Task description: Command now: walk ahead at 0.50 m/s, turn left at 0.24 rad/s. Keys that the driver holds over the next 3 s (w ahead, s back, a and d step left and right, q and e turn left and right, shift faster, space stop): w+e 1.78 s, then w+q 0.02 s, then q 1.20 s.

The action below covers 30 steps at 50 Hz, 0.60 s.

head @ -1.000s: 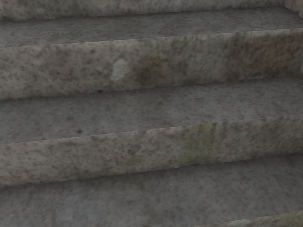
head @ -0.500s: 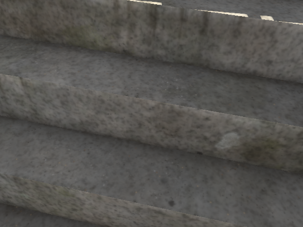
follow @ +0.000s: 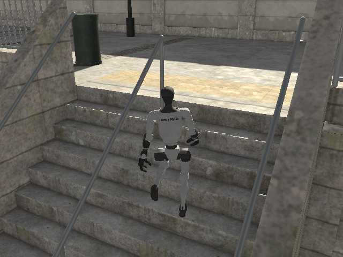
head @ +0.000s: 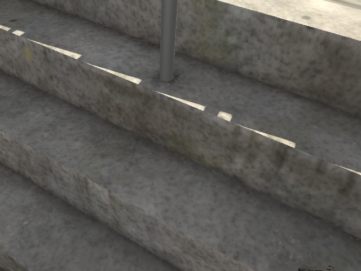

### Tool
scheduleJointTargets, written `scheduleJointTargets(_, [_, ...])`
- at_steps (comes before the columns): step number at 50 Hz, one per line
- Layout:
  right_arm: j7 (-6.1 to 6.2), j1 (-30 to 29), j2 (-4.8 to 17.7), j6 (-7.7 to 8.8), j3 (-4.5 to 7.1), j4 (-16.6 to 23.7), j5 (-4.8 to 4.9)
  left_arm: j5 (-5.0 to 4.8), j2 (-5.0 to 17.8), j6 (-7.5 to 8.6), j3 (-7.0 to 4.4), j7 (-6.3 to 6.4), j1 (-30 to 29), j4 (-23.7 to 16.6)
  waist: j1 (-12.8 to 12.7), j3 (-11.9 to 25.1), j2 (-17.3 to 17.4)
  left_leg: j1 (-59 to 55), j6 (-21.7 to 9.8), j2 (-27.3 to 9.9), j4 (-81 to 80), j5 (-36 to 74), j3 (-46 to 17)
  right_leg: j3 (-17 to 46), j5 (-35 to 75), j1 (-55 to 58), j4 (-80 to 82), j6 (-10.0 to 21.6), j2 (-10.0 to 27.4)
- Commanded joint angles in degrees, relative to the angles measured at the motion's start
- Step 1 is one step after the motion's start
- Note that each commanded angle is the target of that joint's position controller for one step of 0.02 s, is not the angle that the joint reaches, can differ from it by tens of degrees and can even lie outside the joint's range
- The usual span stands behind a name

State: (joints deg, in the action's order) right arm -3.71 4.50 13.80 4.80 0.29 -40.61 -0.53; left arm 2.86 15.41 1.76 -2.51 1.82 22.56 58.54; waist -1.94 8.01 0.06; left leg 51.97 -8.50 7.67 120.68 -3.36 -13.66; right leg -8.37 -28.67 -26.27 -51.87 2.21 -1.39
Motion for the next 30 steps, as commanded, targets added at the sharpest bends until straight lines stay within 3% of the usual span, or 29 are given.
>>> scheduleJointTargets(1, [-0.97, 2.3, -11.5, 1.25, -6.15, 5.8, 2.40, -0.65, -12.9, 1.78, 4.86, -2.71, -7.8, -1.7, 7.9, -14.9, 4.7, 19.0, -1.3, -5.4, 2.0, 0.7, 0.3, 15.3, 13.5, -5.8, 29.4, 8.7, 11.9])
scheduleJointTargets(2, [-0.37, -1.6, -9.9, 1.22, -6.70, 7.8, 2.25, -1.33, -10.4, 1.88, 4.68, -2.61, -8.0, -2.2, 8.0, -14.8, 2.6, 17.4, -0.5, -7.1, -6.8, 0.7, 2.7, 11.2, 14.4, -7.9, 31.5, 7.8, 10.3])
scheduleJointTargets(3, [0.54, -3.6, -7.4, 0.97, -6.88, 9.3, 0.74, -1.39, -9.2, 2.42, 4.91, -2.11, -9.8, -4.0, 7.5, -15.4, 6.9, 10.5, 1.4, -8.9, -18.5, 3.9, 4.8, 8.6, 32.1, -12.4, 30.5, 6.1, 8.1])
scheduleJointTargets(4, [0.95, -4.5, -6.7, 0.78, -7.38, 10.5, -0.68, -1.77, -6.4, 2.83, 4.68, -1.26, -9.6, -4.9, 8.6, -9.7, 5.0, 1.3, 4.0, -11.7, -29.3, 7.9, 13.7, 5.8, 38.4, -14.1, 32.2, 6.1, 7.5])
scheduleJointTargets(5, [1.23, -8.2, -8.5, 0.61, -8.25, 11.1, -0.91, -2.17, -3.0, 3.02, 3.72, -0.50, -7.5, -5.3, 7.1, -4.6, 2.2, -13.2, 4.8, -13.5, -40.7, 8.3, 18.9, 4.1, 44.3, -14.2, 37.2, 6.1, 8.0])
scheduleJointTargets(6, [1.37, -9.8, -8.4, 0.58, -7.95, 10.6, -0.24, -2.86, 0.4, 2.80, 2.56, 0.01, -2.7, -4.8, 4.6, 0.4, -2.8, -22.6, 5.7, -12.3, -46.7, 10.8, 21.0, 4.6, 49.7, -9.6, 37.9, 7.2, 9.0])
scheduleJointTargets(7, [1.86, -10.2, -7.2, 0.00, -7.29, 10.0, -0.38, -3.03, 2.5, 2.62, 1.61, 0.68, 0.6, -5.2, 3.3, 1.2, -5.0, -23.3, 6.0, -11.9, -51.9, 9.3, 21.2, 6.3, 56.2, -1.8, 36.4, 7.6, 10.2])
scheduleJointTargets(8, [1.93, -8.9, -4.1, -0.51, -5.90, 8.3, 0.54, -3.27, 4.3, 2.49, 1.08, 1.16, 1.3, -5.2, 4.1, 5.3, -9.6, -25.9, 5.5, -11.3, -58.0, 5.5, 20.0, 8.1, 50.4, 7.0, 37.8, 9.6, 11.6])
scheduleJointTargets(9, [3.01, -13.5, -2.7, -0.97, -5.11, 9.4, 0.18, -1.71, 7.6, 0.88, -0.90, 0.92, 4.2, -5.7, -0.3, -3.2, -7.0, -15.9, 6.9, -6.7, -67.1, -12.3, 24.0, 9.8, 82.7, 20.6, 32.9, 6.1, 10.9])
scheduleJointTargets(10, [2.92, -13.4, -0.1, -0.01, -4.02, 10.1, -1.08, -0.71, 7.2, -0.58, -1.13, 0.71, 6.8, -6.2, -0.3, -1.1, -7.5, -15.9, 6.3, -4.6, -76.8, -13.5, 24.3, 11.7, 100.0, 32.0, 26.2, 3.5, 9.6])
scheduleJointTargets(11, [3.06, -6.1, 2.4, -0.53, -2.79, 8.0, -0.67, -0.68, 5.9, -0.15, -1.31, 0.97, 2.3, -9.8, 1.8, 3.6, -9.5, -26.5, 6.1, -7.8, -97.5, 9.2, 15.5, 14.5, 93.6, 34.2, 19.9, 3.0, 11.4])
scheduleJointTargets(12, [4.04, -1.4, 5.9, -2.19, -0.62, 5.4, 0.65, -1.02, 4.8, 1.04, -1.60, 0.91, 0.3, -11.7, 3.0, 4.2, -14.0, -36.7, 6.1, -10.6, -110.7, 18.4, 11.2, 17.0, 75.4, 31.0, 15.0, 2.2, 10.4])
scheduleJointTargets(13, [4.90, 2.7, 6.5, -4.07, 0.06, 1.6, 0.26, -0.12, 1.6, 2.38, -1.00, 0.57, -3.2, -13.5, 3.6, 1.4, -8.3, -52.8, 5.3, -15.7, -111.1, 31.4, 8.1, 15.0, 38.5, 10.3, 3.7, 0.7, 7.1])
scheduleJointTargets(14, [6.44, 10.3, 9.0, -5.51, 0.77, -1.7, -1.90, 0.88, -6.2, 4.22, 0.36, -0.60, -5.0, -14.5, 4.3, 1.9, 10.0, -74.4, 1.9, -23.6, -96.5, 81.8, 5.0, 9.3, -6.3, -21.5, -24.8, -2.3, -2.9])
scheduleJointTargets(15, [6.95, 18.4, 12.0, -6.01, 2.59, -4.3, -4.31, -0.36, -10.5, 5.96, 1.35, -0.31, 1.9, -12.6, 5.4, 12.8, 11.6, -81.7, -7.8, -35.5, -87.3, 108.9, 2.6, 14.5, -21.0, -35.3, -62.8, -3.8, -7.4])
scheduleJointTargets(16, [6.33, 18.2, 12.0, -6.19, 3.21, -4.6, -4.32, -2.64, -6.8, 5.71, 0.61, 0.18, 3.1, -12.3, 6.1, 16.9, 5.4, -79.2, -10.4, -37.7, -89.8, 95.5, 3.4, 16.6, -21.1, -40.3, -80.7, -4.3, -7.2])
scheduleJointTargets(17, [5.21, 11.2, 11.2, -6.44, 4.04, -5.5, -2.44, -4.59, -5.3, 4.24, 0.39, 1.13, 2.0, -13.2, 2.3, 13.6, 3.7, -76.2, -9.5, -34.9, -92.3, 72.2, 6.4, 14.3, -18.5, -45.2, -83.5, -4.4, -4.0])
scheduleJointTargets(19, [4.23, 3.9, 4.8, -6.67, 2.85, -6.2, 1.82, -4.53, -6.8, 0.60, 1.83, 3.14, -1.4, -14.9, -0.6, 4.7, 5.4, -65.9, -3.8, -31.1, -96.6, 42.9, 9.7, 12.9, -18.8, -47.6, -80.0, -6.7, 1.6])
scheduleJointTargets(20, [4.20, 2.5, 4.7, -6.83, 2.82, -6.8, 1.79, -4.10, -8.8, -0.62, 2.87, 3.56, -3.0, -16.0, -1.7, 1.3, 5.7, -57.0, -3.1, -30.1, -99.7, 36.1, 11.7, 11.8, -16.0, -44.6, -79.6, -7.2, 2.3])
scheduleJointTargets(21, [4.14, 1.2, 5.3, -6.89, 2.84, -7.1, 0.49, -4.28, -10.6, -1.02, 3.79, 4.07, -5.3, -17.7, -2.2, -2.1, 5.5, -50.4, -3.1, -30.0, -103.0, 32.2, 12.7, 11.0, -12.8, -43.7, -78.5, -7.6, 3.0])
scheduleJointTargets(22, [4.49, -5.0, 6.0, -6.90, 2.06, -4.3, -0.62, -3.73, -8.6, -1.18, 3.98, 4.38, -8.7, -22.5, -4.8, -4.4, 7.5, -41.5, -1.8, -26.9, -104.3, 35.3, 17.3, 10.5, -7.9, -38.6, -69.4, -7.5, 4.0])
scheduleJointTargets(23, [4.30, -9.3, 8.1, -7.16, 2.23, -1.5, -0.74, -3.07, -6.5, -0.86, 4.08, 4.04, -10.1, -24.8, -6.6, -5.8, 8.9, -33.7, -0.8, -21.4, -105.9, 33.8, 22.9, 7.7, -0.4, -32.7, -50.6, -8.0, 5.3])
scheduleJointTargets(24, [4.94, -10.0, 8.8, -7.12, 2.29, 0.2, -1.48, -1.65, -6.6, -1.02, 4.37, 3.67, -10.2, -24.9, -6.1, -3.8, 10.0, -29.3, -0.8, -18.0, -107.1, 31.7, 25.7, 5.1, 8.5, -22.9, -41.4, -7.4, 4.1])
scheduleJointTargets(25, [5.12, -6.8, 12.1, -7.24, 2.89, 1.1, -2.35, -1.62, -5.8, -1.48, 4.51, 4.16, -11.5, -25.7, -4.7, 0.4, 12.8, -27.9, -3.0, -18.9, -111.3, 46.3, 24.4, -0.2, -4.4, -10.5, -29.8, -4.6, -0.1])
scheduleJointTargets(26, [7.95, -3.7, 14.3, -6.83, 3.95, 0.0, -1.58, 0.20, -7.0, -4.38, 5.06, 1.49, -16.0, -29.0, -3.4, 0.1, 5.8, -36.7, -2.9, -33.2, -112.0, 80.1, 17.3, -3.8, -7.0, -14.4, -32.1, -4.0, -0.1])
scheduleJointTargets(27, [9.47, 1.9, 17.8, -6.09, 5.11, -3.6, 0.65, 1.79, -5.6, -5.84, 4.70, -0.95, -10.8, -28.3, -4.1, 5.3, 3.5, -53.2, -3.3, -36.0, -102.1, 97.1, 20.4, -3.1, -9.0, -18.7, -39.7, -0.8, -0.2])
scheduleJointTargets(28, [10.00, 0.2, 19.3, -6.06, 5.59, -3.8, 1.54, 2.07, -4.8, -6.31, 4.65, -2.30, -4.7, -28.2, -7.2, 9.0, 7.1, -57.2, -3.4, -34.8, -96.9, 99.0, 22.4, 0.6, -11.8, -15.9, -33.2, 2.7, -0.6])
scheduleJointTargets(29, [10.16, 0.3, 19.1, -6.41, 5.54, -2.5, 1.79, 1.70, -2.0, -6.12, 3.73, -3.17, -2.6, -27.8, -7.3, 11.9, 8.7, -57.7, -4.0, -31.9, -92.4, 97.8, 22.5, 3.5, -12.3, -11.3, -28.2, 4.9, -4.1])
scheduleJointTargets(30, [10.39, -0.4, 18.5, -7.18, 5.47, -0.6, 1.05, 0.79, 0.8, -6.19, 2.80, -3.63, -1.2, -27.0, -8.1, 12.2, 8.1, -51.7, -3.9, -28.3, -87.0, 89.9, 22.3, 10.4, -11.1, -5.7, -22.7, 6.9, -5.1])
